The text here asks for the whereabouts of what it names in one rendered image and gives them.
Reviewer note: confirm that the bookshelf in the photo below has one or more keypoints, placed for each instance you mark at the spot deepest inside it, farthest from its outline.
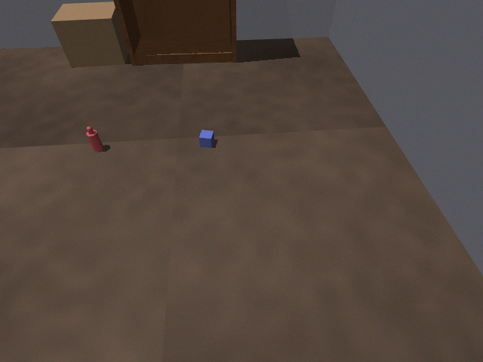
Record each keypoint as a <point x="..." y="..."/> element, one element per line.
<point x="178" y="31"/>

